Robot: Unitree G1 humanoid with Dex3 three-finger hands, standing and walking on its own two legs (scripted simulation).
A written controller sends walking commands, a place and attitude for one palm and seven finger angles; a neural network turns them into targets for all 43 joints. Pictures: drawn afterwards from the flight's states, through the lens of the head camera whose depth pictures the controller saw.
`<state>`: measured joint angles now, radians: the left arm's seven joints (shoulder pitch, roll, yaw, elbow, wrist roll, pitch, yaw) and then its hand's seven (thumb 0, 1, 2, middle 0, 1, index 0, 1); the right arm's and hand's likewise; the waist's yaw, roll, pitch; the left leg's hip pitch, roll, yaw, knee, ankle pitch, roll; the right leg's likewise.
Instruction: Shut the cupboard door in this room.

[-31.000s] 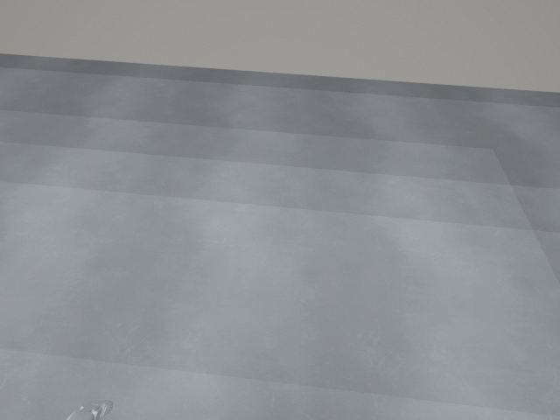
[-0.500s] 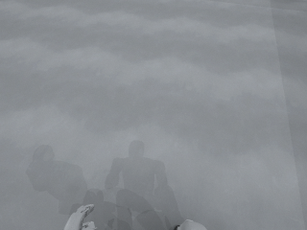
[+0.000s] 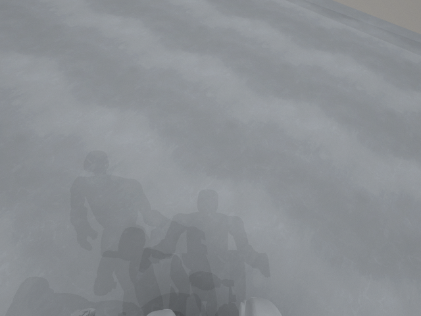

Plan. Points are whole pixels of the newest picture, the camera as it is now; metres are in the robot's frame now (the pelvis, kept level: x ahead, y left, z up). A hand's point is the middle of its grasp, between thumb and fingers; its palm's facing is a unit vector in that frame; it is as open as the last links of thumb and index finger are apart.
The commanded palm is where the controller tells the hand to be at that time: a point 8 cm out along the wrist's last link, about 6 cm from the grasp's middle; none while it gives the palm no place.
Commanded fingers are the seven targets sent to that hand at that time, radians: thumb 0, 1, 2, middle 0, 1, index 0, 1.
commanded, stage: walk to a spot facing it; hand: left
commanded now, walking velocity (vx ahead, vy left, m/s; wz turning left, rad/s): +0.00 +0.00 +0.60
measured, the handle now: out of the picture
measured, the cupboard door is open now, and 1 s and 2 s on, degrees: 92 92 92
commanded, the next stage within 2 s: none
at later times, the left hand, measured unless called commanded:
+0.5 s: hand out of the picture +0.05 +0.14 -0.14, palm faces +0.28 -0.92 -0.27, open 7.4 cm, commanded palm none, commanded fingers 0.00 0.90 0.90 -0.20 -0.30 -0.20 -0.30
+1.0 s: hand out of the picture -0.11 +0.19 -0.17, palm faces +0.61 -0.75 -0.27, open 7.4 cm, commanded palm none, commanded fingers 0.00 0.90 0.90 -0.20 -0.30 -0.20 -0.30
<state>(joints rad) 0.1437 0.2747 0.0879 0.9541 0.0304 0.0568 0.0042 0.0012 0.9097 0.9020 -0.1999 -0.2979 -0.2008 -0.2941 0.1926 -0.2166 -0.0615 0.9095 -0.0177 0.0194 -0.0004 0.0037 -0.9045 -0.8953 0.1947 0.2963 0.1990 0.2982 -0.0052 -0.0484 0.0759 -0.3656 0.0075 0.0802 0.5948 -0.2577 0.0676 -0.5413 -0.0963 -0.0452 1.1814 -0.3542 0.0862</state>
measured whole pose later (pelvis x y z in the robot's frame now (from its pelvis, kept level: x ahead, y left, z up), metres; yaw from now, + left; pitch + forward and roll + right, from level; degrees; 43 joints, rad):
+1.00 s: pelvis -0.01 -0.03 +0.01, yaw +37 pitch +1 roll -2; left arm 0.19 0.31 0.07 0.94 0.02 0.06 0.01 0.01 0.91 0.90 -0.20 -0.30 -0.20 -0.29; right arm 0.10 -0.23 -0.04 0.90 -0.01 0.03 0.01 0.00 -0.90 -0.89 0.20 0.30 0.20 0.30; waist 0.03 -0.03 0.12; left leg -0.24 0.00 0.01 0.53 -0.31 0.04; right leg -0.47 -0.12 -0.05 1.12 -0.46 0.10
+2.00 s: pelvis +0.00 -0.01 +0.01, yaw +73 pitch +0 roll -2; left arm 0.17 0.29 0.06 0.92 0.02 0.06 0.00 0.01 0.91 0.90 -0.20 -0.30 -0.20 -0.29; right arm 0.13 -0.23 -0.04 0.90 -0.01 0.03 0.01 0.00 -0.90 -0.89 0.20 0.30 0.20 0.30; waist 0.02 -0.03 0.11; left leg -0.24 -0.02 -0.01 0.50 -0.27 0.05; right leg -0.50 -0.11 -0.03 1.13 -0.41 0.11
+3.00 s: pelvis -0.03 +0.09 +0.01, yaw +108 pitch +0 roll +0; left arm 0.27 0.27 0.06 1.01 0.03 0.01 -0.03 0.01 0.91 0.90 -0.20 -0.30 -0.20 -0.29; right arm 0.18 -0.20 -0.03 0.94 -0.01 -0.04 0.01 0.00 -0.90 -0.90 0.20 0.30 0.20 0.30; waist 0.05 -0.04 0.07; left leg -0.12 -0.02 0.08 0.43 -0.31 0.05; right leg -0.54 -0.17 -0.07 1.14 -0.29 0.09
